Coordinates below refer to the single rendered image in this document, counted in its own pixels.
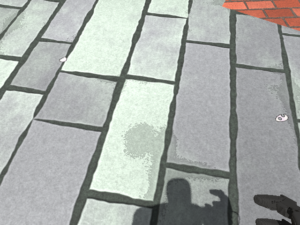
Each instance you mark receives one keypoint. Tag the robot right hand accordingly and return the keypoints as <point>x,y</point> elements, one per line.
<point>282,204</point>

